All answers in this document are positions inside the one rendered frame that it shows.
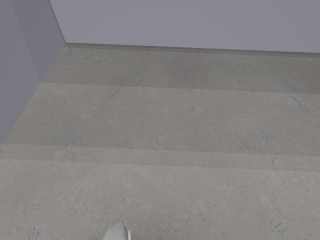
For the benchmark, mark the robot left thigh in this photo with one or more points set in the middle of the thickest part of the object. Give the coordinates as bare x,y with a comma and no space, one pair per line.
118,232

